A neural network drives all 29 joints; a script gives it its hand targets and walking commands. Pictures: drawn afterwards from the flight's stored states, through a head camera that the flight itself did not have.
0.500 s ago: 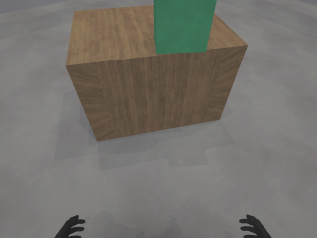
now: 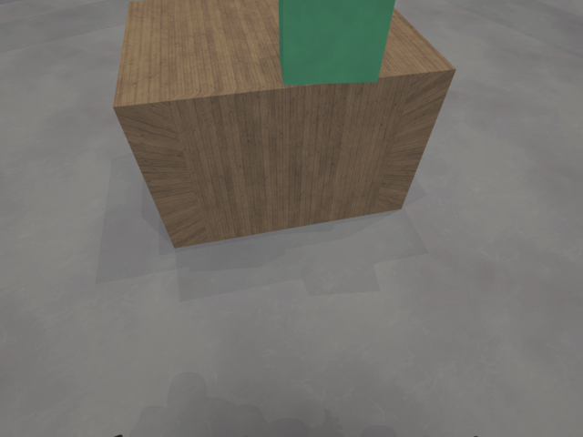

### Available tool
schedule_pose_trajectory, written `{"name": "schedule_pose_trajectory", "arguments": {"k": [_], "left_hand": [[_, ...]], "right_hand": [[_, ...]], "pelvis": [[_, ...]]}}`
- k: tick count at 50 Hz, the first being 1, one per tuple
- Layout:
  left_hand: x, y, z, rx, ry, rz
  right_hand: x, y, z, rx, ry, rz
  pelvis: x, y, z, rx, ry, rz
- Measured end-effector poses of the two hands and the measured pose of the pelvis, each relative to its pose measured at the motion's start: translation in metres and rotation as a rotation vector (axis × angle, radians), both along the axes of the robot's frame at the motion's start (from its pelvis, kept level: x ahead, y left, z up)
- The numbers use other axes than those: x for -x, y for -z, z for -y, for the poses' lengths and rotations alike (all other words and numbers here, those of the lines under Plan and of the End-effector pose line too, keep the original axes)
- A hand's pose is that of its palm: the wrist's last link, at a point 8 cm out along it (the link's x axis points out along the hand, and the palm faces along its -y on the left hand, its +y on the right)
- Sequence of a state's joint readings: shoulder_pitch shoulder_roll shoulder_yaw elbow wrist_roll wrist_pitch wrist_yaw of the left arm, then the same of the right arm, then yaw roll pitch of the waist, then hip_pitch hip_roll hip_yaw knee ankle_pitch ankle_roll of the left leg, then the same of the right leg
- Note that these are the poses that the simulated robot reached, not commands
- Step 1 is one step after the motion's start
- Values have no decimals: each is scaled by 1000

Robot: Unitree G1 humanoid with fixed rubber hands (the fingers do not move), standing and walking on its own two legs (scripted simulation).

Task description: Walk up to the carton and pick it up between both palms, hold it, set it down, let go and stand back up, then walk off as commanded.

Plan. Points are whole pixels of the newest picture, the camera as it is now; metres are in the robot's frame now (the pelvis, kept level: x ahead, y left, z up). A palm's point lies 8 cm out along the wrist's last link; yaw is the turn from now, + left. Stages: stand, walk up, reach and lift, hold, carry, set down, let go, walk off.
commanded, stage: stand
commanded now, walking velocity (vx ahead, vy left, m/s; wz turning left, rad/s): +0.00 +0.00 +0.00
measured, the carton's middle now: (330, 22) +1.11 -0.11 +0.05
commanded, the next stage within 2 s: none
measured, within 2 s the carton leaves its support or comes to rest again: neither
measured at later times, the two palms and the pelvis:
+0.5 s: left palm out of the picture +0.08 +0.28 -0.10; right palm out of the picture +0.07 -0.28 -0.10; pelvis +0.00 +0.00 +0.03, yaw +0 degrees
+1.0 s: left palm out of the picture +0.08 +0.29 -0.09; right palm out of the picture +0.08 -0.27 -0.09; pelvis +0.00 +0.01 +0.04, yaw +0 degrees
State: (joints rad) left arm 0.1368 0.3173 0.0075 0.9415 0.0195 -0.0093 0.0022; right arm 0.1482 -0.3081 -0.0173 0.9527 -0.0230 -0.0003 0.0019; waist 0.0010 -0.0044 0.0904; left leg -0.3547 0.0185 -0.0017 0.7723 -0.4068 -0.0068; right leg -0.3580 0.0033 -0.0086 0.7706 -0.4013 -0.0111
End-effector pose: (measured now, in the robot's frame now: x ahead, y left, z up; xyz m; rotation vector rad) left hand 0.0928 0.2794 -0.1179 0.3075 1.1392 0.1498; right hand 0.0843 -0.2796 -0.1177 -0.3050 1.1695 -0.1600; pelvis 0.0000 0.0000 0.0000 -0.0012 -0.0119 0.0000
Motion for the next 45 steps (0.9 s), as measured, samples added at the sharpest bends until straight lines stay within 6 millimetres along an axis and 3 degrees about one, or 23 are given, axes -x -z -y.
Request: {"name": "schedule_pose_trajectory", "arguments": {"k": [23,45], "left_hand": [[8,-16,-2,8,-19,-66],[10,-24,-11,15,-38,-83]], "right_hand": [[16,-16,1,-6,37,-71],[6,-30,-8,-5,46,-53]], "pelvis": [[-3,-23,-1,0,2,24],[-5,-35,-9,4,2,34]]}}
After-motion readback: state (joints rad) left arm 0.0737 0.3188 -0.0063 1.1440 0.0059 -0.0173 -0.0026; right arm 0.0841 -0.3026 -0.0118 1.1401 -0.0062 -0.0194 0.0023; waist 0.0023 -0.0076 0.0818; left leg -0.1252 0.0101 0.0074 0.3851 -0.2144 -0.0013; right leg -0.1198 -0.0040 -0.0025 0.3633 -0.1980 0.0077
